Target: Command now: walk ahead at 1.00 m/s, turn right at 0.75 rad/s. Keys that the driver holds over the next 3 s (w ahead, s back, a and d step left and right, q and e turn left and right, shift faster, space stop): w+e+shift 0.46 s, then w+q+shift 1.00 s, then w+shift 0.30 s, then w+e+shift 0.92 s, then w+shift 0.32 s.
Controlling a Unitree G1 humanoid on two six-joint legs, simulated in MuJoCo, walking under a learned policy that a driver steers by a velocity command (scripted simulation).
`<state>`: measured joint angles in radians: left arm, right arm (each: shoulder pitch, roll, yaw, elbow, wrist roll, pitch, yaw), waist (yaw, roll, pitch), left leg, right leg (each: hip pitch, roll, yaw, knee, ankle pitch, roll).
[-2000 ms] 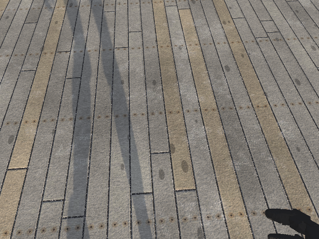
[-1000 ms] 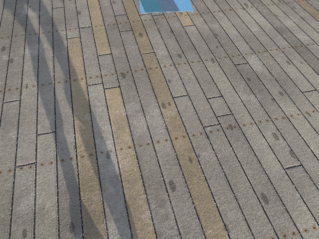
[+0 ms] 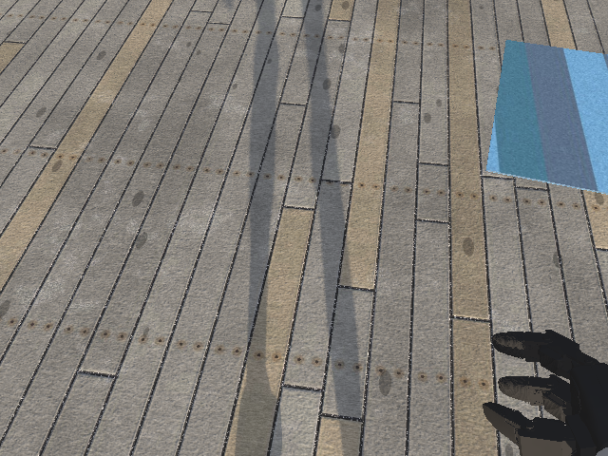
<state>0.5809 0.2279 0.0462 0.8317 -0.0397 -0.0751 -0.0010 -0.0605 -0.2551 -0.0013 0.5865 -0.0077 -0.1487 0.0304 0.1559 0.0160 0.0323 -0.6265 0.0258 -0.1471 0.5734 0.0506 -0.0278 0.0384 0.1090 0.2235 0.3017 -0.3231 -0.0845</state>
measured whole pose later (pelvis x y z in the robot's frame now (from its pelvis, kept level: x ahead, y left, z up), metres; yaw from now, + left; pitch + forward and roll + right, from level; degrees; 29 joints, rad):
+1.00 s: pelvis +0.86 -0.25 -0.04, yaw -17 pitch -2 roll -2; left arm 0.38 0.27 0.05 0.83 0.02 -0.06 0.03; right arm 0.16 -0.29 -0.04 0.74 0.05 -0.05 0.07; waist 0.01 0.03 0.04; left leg -0.60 -0.01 0.13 0.69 0.05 0.13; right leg 0.30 0.05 -0.28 0.40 -0.47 0.01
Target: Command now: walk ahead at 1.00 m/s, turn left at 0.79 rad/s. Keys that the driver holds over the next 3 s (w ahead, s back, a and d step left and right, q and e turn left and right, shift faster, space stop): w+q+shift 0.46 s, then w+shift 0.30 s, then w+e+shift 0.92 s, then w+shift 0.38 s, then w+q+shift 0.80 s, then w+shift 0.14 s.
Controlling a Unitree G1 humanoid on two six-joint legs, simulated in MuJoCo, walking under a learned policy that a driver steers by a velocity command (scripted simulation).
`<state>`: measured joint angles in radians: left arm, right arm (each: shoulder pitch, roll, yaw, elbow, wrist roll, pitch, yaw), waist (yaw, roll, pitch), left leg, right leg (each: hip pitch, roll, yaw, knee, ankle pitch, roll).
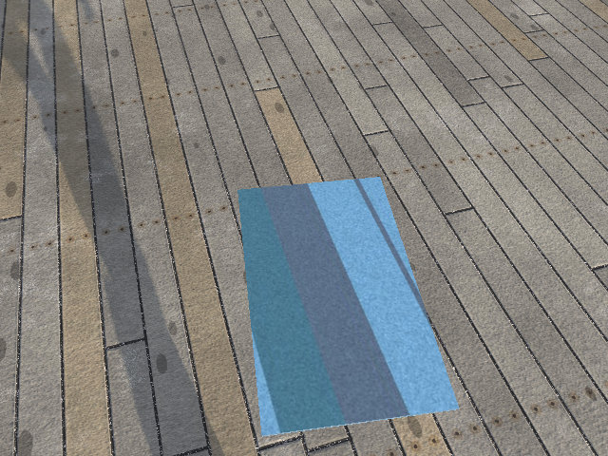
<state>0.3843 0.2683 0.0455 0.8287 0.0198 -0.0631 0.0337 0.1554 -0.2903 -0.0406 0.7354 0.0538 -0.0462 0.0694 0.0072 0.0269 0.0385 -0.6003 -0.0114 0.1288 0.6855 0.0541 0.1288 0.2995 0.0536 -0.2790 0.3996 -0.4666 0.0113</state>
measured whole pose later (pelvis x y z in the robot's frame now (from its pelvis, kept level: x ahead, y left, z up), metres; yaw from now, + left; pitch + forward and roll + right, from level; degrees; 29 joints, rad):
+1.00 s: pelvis +0.81 +0.27 +0.01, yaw +32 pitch +2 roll +0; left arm 0.46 0.24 0.01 0.87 -0.05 -0.09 0.00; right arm 0.09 -0.24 -0.02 0.63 0.00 -0.10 0.03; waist 0.05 -0.03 0.03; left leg -0.47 0.02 0.07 0.66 -0.20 0.02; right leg -0.24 -0.06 0.09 1.24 -0.36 -0.04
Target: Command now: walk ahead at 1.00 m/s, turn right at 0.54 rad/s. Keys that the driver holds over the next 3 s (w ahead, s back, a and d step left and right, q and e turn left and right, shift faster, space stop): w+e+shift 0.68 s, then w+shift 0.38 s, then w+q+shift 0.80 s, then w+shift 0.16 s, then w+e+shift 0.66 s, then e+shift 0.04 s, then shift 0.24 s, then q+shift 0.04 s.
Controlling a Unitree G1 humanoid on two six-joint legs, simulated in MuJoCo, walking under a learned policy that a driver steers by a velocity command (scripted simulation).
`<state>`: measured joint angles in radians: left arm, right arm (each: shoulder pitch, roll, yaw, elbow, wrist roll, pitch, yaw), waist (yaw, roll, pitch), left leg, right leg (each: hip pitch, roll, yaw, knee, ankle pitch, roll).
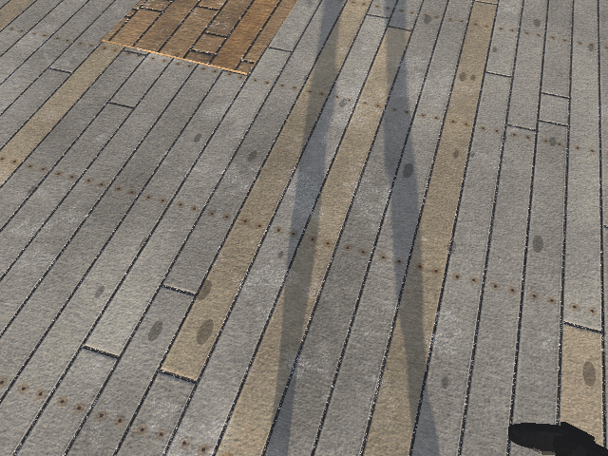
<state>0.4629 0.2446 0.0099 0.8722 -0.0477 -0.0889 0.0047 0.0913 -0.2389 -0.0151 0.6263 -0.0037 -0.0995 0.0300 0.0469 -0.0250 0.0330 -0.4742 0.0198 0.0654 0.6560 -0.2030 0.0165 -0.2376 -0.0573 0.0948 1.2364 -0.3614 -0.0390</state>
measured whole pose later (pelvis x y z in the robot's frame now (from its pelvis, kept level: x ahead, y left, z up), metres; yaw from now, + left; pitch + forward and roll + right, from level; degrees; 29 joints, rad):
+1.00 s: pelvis +0.86 -0.23 +0.02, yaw -46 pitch +0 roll +3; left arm 0.15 0.29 0.03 0.66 -0.03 -0.07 -0.01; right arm 0.46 -0.28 -0.07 0.82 0.00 -0.11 0.03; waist -0.08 -0.04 0.03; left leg -0.14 -0.07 -0.01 0.40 -0.25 0.03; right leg -0.60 -0.03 0.06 1.19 -0.30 -0.09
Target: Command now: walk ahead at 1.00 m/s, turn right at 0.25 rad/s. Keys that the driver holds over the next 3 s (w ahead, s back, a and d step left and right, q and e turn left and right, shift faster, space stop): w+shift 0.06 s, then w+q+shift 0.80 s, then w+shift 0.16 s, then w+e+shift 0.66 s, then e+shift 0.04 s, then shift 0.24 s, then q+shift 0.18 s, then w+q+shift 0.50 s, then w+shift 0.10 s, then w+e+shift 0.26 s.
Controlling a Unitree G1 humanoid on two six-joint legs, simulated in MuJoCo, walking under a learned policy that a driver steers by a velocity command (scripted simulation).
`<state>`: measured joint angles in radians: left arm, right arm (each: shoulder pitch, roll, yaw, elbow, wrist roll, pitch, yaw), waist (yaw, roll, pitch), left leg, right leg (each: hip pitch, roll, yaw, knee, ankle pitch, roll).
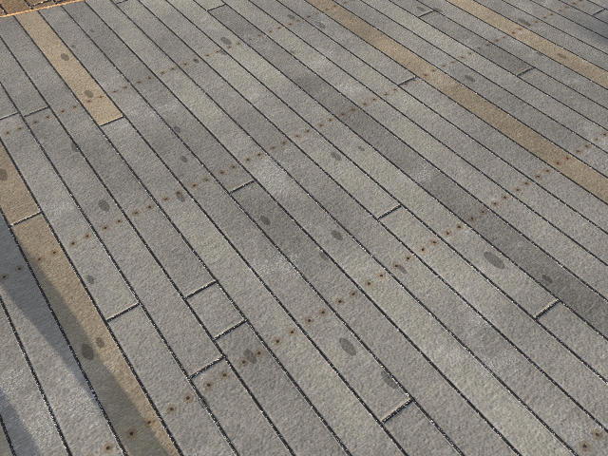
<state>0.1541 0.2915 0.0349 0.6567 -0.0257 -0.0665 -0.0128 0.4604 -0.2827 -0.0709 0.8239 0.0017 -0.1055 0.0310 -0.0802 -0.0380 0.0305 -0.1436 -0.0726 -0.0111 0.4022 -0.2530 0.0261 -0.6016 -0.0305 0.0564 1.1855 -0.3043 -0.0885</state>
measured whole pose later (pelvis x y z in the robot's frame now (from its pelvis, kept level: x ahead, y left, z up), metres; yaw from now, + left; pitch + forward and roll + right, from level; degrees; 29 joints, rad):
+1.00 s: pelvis +0.85 +0.17 +0.00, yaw +40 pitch -1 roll -1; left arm -0.04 0.27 0.02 0.60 0.02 -0.13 -0.02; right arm 0.46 -0.23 -0.03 0.75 0.02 -0.07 0.00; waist -0.10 -0.02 0.06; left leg -0.05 -0.15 -0.15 0.40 -0.32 0.13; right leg -0.69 -0.09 0.13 0.73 0.04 0.04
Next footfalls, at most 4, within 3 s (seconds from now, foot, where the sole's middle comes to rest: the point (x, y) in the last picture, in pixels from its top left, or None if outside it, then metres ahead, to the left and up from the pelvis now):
0.26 right None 0.46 -0.15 -0.77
0.70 left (218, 344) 0.79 0.19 -0.77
1.16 right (179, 210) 1.25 0.31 -0.77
1.62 left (62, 158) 1.52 0.71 -0.77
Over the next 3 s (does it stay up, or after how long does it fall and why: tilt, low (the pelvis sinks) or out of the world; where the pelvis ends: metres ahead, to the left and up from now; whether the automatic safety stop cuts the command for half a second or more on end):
stays up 2.10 0.93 -0.04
